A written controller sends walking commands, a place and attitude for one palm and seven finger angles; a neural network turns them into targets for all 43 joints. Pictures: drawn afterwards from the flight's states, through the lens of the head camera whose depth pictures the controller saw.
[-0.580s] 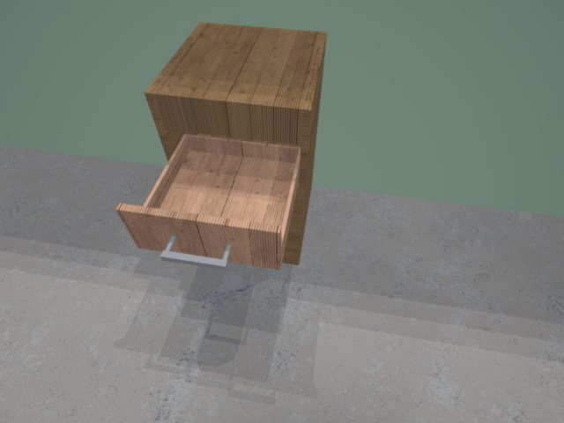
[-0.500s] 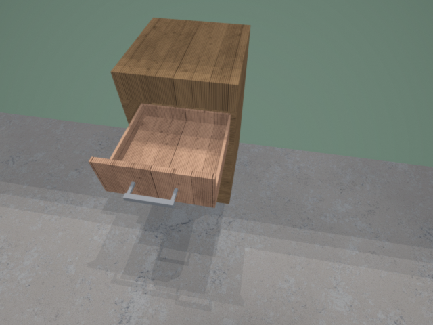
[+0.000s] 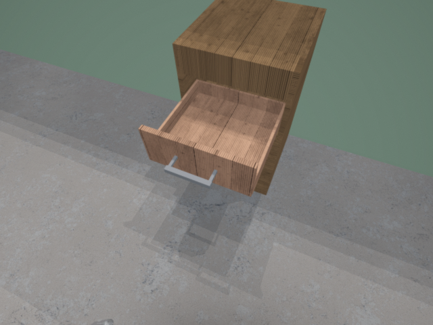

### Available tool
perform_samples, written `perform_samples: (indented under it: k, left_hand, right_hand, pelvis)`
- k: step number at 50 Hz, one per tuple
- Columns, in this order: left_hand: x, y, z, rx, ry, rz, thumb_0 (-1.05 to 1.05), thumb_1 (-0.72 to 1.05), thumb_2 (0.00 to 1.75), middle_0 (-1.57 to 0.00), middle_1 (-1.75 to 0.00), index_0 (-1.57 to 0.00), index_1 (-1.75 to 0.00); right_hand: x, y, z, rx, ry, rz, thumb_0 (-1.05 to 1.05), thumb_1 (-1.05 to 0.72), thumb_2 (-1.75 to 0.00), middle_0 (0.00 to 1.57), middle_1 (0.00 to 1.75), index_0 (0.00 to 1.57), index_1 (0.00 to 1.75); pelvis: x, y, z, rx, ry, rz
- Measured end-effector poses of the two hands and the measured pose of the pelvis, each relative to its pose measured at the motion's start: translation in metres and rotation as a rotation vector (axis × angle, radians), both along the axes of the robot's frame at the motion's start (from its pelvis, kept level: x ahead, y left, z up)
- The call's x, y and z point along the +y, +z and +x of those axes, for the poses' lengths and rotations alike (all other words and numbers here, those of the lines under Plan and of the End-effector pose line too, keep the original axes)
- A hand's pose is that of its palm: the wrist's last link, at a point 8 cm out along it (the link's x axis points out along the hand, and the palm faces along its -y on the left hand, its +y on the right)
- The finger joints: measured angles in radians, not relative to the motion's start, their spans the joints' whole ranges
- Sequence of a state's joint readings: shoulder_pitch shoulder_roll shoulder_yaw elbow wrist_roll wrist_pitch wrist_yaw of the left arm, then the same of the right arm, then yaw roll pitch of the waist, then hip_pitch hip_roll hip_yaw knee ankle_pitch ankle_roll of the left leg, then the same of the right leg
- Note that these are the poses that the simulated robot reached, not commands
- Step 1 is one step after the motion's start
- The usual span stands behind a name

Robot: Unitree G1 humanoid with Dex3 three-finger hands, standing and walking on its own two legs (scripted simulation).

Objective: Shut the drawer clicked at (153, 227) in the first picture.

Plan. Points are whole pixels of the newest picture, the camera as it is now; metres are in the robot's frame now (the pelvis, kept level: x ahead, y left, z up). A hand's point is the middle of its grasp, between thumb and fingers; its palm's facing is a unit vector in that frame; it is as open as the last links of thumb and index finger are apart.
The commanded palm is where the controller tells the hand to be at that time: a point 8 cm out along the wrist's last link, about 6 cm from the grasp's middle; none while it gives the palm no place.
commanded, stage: stand and wait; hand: left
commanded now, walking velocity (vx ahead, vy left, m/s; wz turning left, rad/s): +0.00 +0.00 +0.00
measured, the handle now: (190, 171) +0.55 +0.11 -0.21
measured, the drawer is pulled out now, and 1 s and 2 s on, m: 0.30 0.30 0.30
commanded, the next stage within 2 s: look at it before walking up in 0.62 s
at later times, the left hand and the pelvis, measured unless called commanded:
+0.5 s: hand out of the picture -0.04 +0.13 -0.17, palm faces +0.20 -0.96 -0.18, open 7.4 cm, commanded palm none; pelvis +0.02 -0.02 +0.00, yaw +6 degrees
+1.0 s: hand out of the picture +0.02 +0.16 -0.17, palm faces +0.09 -0.97 -0.22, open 7.3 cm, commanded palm none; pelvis +0.03 -0.01 +0.01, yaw +4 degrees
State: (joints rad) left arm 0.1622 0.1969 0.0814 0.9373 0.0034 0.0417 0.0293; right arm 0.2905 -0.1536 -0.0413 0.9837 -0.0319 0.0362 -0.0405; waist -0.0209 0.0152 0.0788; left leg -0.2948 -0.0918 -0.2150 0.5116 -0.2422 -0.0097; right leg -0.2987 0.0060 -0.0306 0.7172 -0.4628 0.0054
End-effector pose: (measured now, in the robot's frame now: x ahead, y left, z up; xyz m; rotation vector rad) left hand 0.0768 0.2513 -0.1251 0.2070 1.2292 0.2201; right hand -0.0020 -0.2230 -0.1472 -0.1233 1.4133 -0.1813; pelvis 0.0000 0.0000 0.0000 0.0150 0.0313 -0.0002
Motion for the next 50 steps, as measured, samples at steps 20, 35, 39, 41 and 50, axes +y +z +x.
perform_samples:
  k: [20,35,39,41,50]
  left_hand:
    - [-0.063,-0.018,-0.119,0.228,0.189,-0.104,0.0,0.9,0.9,-0.2,-0.3,-0.2,-0.3]
    - [-0.07,-0.014,-0.095,0.233,0.136,-0.126,0.0,0.9,0.9,-0.2,-0.3,-0.2,-0.3]
    - [-0.058,-0.013,-0.079,0.203,0.114,-0.103,0.0,0.91,0.9,-0.2,-0.3,-0.2,-0.3]
    - [-0.052,-0.013,-0.073,0.193,0.106,-0.093,0.01,0.91,0.9,-0.2,-0.3,-0.2,-0.3]
    - [-0.04,-0.009,-0.061,0.177,0.086,-0.071,0.0,0.91,0.9,-0.2,-0.3,-0.2,-0.3]
  right_hand:
    - [-0.022,0.007,0.136,-0.228,0.203,-0.014,0.0,-0.91,-0.9,0.2,0.3,0.2,0.29]
    - [-0.016,0.004,0.084,-0.082,0.117,-0.007,-0.02,-0.94,-0.9,0.2,0.3,0.21,0.29]
    - [-0.017,0.005,0.057,-0.015,0.098,-0.011,-0.01,-0.93,-0.9,0.2,0.3,0.2,0.29]
    - [-0.015,0.005,0.044,0.019,0.089,-0.006,-0.01,-0.92,-0.9,0.2,0.3,0.2,0.29]
    - [0.004,0.004,0.001,0.12,0.052,0.038,0.0,-0.91,-0.9,0.2,0.3,0.2,0.29]
  pelvis:
    - [-0.023,-0.004,0.014,-0.047,0.101,0.004]
    - [-0.019,0.005,0.024,-0.05,0.076,0.0]
    - [-0.018,0.006,0.026,-0.054,0.072,0.0]
    - [-0.017,0.007,0.027,-0.055,0.071,0.0]
    - [-0.013,0.007,0.027,-0.053,0.067,0.0]
